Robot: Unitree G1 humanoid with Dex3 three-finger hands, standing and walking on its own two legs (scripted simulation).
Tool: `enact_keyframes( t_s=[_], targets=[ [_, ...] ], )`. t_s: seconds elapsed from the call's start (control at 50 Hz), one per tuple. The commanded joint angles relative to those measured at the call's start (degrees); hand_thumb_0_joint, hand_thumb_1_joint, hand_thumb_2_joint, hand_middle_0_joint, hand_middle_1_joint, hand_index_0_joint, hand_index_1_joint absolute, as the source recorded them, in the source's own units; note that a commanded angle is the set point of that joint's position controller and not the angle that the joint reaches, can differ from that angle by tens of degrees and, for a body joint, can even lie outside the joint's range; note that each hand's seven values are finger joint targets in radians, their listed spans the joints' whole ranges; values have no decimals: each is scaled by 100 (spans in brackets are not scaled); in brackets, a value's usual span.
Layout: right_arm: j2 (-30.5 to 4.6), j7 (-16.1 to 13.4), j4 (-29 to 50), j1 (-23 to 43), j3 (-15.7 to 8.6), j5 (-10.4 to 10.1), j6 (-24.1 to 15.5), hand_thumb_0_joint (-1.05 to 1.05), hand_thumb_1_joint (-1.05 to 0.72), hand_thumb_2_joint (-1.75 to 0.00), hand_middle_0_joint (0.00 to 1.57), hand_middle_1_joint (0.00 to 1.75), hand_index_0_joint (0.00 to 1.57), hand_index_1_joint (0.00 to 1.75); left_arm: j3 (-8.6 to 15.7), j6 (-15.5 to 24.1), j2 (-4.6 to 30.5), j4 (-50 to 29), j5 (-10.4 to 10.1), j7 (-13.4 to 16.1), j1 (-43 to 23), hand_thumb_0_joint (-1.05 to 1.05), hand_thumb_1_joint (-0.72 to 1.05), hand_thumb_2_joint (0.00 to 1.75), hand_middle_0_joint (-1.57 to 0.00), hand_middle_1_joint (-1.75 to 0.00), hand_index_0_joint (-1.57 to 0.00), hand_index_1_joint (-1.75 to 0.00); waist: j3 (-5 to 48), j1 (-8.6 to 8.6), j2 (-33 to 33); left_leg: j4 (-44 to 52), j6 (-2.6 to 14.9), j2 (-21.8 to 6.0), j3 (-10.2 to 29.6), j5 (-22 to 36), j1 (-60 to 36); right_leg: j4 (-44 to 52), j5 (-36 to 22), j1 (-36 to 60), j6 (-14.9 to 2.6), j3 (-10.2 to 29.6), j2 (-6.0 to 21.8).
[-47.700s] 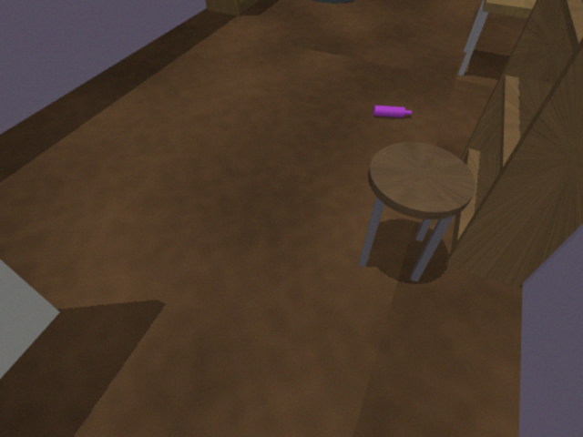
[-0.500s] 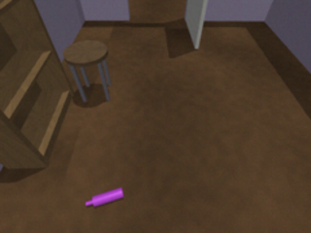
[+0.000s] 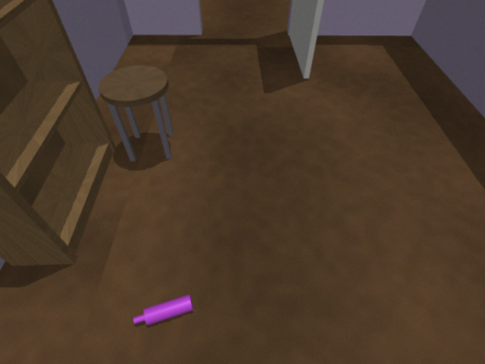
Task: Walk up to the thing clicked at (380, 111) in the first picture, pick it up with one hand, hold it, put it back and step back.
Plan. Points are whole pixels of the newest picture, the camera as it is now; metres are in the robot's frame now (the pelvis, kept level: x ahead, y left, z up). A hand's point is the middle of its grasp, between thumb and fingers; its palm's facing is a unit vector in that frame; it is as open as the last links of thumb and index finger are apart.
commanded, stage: stand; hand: left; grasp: from above
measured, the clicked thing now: (163, 311) +0.43 +0.32 -0.75
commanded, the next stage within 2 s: rise first in 0.68 s
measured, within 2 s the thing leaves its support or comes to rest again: neither
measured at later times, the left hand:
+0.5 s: hand out of the picture +0.07 +0.25 -0.16, palm faces -0.03 -0.94 -0.34, open 7.4 cm
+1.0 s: hand out of the picture +0.14 +0.26 -0.16, palm faces -0.01 -0.94 -0.35, open 8.7 cm
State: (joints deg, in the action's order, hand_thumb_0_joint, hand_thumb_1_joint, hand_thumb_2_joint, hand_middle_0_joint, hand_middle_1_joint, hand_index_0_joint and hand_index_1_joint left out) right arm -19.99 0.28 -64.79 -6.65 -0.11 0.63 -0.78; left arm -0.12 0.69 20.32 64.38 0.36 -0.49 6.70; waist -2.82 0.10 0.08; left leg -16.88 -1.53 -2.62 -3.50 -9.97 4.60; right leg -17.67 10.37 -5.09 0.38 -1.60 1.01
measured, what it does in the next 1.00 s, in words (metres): stands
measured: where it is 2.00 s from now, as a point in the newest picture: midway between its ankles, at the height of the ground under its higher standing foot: outside the picture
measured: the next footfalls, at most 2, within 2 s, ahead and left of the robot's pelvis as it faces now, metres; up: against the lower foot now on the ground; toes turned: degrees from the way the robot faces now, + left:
none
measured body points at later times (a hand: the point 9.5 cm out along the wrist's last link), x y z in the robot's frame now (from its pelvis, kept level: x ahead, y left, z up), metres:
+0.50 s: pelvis +0.00 +0.00 +0.00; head +0.01 +0.00 +0.45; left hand +0.07 +0.30 -0.13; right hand +0.07 -0.30 -0.13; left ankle -0.01 +0.13 -0.75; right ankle -0.01 -0.12 -0.75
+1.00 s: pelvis -0.02 +0.00 -0.01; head +0.04 +0.01 +0.43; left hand +0.14 +0.30 -0.14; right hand +0.08 -0.27 -0.14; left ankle -0.01 +0.13 -0.75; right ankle -0.01 -0.12 -0.75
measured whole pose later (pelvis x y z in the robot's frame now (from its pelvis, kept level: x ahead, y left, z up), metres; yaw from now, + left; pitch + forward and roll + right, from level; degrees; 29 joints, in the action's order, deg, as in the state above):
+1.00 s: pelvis -0.02 +0.00 -0.01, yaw +1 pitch +5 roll +0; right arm -15.5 -1.4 -46.9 -12.3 -1.3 -1.5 -2.8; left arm 7.5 1.4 19.5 61.0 6.1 -1.5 -3.2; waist -2.4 1.0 -0.8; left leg -30.0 -1.1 -2.4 -2.0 -13.9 20.6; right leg -30.3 14.5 -20.3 0.3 -2.5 1.7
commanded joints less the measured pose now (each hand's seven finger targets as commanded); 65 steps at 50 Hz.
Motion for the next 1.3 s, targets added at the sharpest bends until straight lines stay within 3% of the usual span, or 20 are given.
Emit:
enact_keyframes(
  t_s=[0.0, 0.2, 0.66, 0.74, 0.76, 0.78, 0.8, 0.82, 0.84, 0.86, 0.88, 0.9, 0.92, 0.96, 1.1, 1.18, 1.28],
  targets=[
    [-1201, -70, 307, 183, -224, 8, -88, 0, -90, -90, 20, 30, 20, 30, 227, 106, 1235, -326, 27, 100, -163, 0, 90, 90, -20, -30, -20, -30, 364, 1, 28, 235, 192, -630, 499, 661, -110, 308, -897, -134, -158, 541, 717],
    [-1198, -58, 283, 127, -219, 9, -86, 0, -90, -90, 20, 30, 20, 30, 226, 125, 1250, -305, 10, 102, -151, 0, 90, 90, -20, -30, -20, -30, 365, 11, -32, 232, 210, -623, 488, 571, -113, 325, -861, -136, -158, 595, 740],
    [-1208, -68, 324, 193, -245, 1, -87, 0, -90, -90, 20, 30, 20, 30, 222, 137, 1244, -325, 31, 117, -170, 0, 90, 90, -20, -30, -20, -30, 474, 11, -54, 157, 224, -661, 486, 947, -224, 244, -1195, -58, -149, 516, 730],
    [-1185, -62, 299, 144, -239, 15, -76, 0, -90, -90, 20, 30, 20, 30, 216, 132, 1235, -337, 18, 113, -206, 0, 90, 90, -20, -30, -20, -30, 362, 40, -49, 218, 209, -627, 467, 637, -105, 326, -958, -101, -153, 559, 741],
    [-1166, -63, 291, 153, -230, 22, -77, 0, -88, -90, 20, 30, 20, 30, 221, 122, 1231, -334, 15, 114, -199, 0, 82, 93, -16, -38, -14, -38, 262, 19, 18, 277, 194, -608, 482, 569, -22, 349, -850, -149, -148, 551, 719],
    [-237, -167, 1968, 94, 11, -384, -362, 0, -96, -95, 20, 30, 20, 30, 223, 645, 184, -2345, -237, 186, -2210, 0, 74, 100, -24, -46, -20, -46, -191, 651, 213, -202, 238, 287, -109, -165, 813, -5, -232, -1262, -75, 103, -22],
    [-416, -224, 1684, -189, -22, -417, -365, 0, -104, -94, 20, 30, 20, 30, 376, 563, 567, -1899, -213, 227, -2656, 0, 66, 102, -21, -54, -17, -54, 10, 420, -20, -220, 261, 290, -95, -271, 708, 30, 40, -926, -62, 31, -21],
    [-637, -282, 1653, -449, -160, -424, -299, 0, -104, -93, 20, 30, 20, 30, 772, 354, 1258, -913, -19, 234, -1522, 0, 58, 99, -18, -62, -17, -62, 51, 255, -74, -311, 248, 268, -89, -223, 822, -65, 134, -927, -107, -17, -66],
    [-618, -267, 1744, -506, -225, -372, -253, 0, -102, -93, 20, 30, 20, 30, 845, 244, 1274, -391, 121, 152, -1276, 0, 50, 98, -17, -70, -16, -70, 193, 232, -309, -531, 273, 315, -62, -173, 1038, -172, 174, -999, -114, -27, -56],
    [-581, -273, 1948, -540, -268, -354, -270, 0, -102, -93, 20, 30, 20, 30, 885, 255, 1356, -656, 236, 59, -1781, 0, 42, 98, -15, -78, -15, -78, 422, 215, -381, -739, 296, 292, -17, -87, 1125, -408, 20, -1099, -106, -25, -53],
    [-574, -283, 2086, -564, -365, -259, -307, 0, -100, -92, 20, 30, 20, 30, 1040, 290, 1506, -646, 462, 21, -1691, 0, 34, 95, -14, -86, -16, -86, 913, 90, -370, -915, 290, 318, -11, 96, 1180, -627, -226, -916, -93, 8, 15],
    [-498, -257, 2122, -757, -411, -198, -324, 0, -100, -92, 20, 30, 20, 30, 1127, 222, 1329, -350, 623, -19, -924, 0, 26, 92, -13, -94, -16, -92, 1219, -63, -113, -1095, 250, 372, 3, 299, 1300, -865, -403, -863, -115, 8, 39],
    [-492, -227, 2270, -798, -455, -173, -335, 0, -99, -92, 20, 30, 20, 30, 1098, 188, 1143, -432, 699, -56, -655, 0, 18, 93, -9, -102, -13, -98, 1409, -122, 16, -1272, 222, 390, 3, 480, 1389, -1076, -544, -925, -139, 12, 23],
    [-464, -223, 2545, -799, -499, -189, -354, 0, -96, -91, 20, 30, 20, 30, 1139, 94, 1134, -831, 833, -9, -560, 0, 2, 95, -7, -106, -11, -102, 1545, -178, 199, -1357, 173, 415, 24, 628, 1390, -1192, -627, -1001, -152, -10, -19],
    [-352, -206, 3165, -577, -500, -219, -439, 0, -92, -90, 20, 30, 20, 30, 1036, -467, 872, -1816, 1029, 228, -613, 0, -53, 99, -8, -106, -8, -106, 1284, 42, -62, -1759, 165, 309, 145, -28, 1911, -1529, 180, -1861, -139, -114, -106],
    [-302, -196, 3247, -729, -526, -158, -596, 0, -91, -90, 20, 30, 20, 30, 995, -430, 770, -2392, 1153, 257, -635, 0, -58, 100, -8, -106, -8, -106, 1618, 105, 107, -2443, 148, 251, 200, 28, 2294, -2272, 147, -2469, -128, -124, -108],
    [-258, -212, 3480, -721, -543, -135, -722, 0, -92, -90, 20, 30, 20, 30, 1121, -518, 799, -3051, 1456, 329, -20, 0, -61, 102, -8, -106, -7, -107, 1957, 70, 264, -3004, 122, 194, 312, 130, 2726, -2902, 132, -2967, -132, -120, -100]
  ],
)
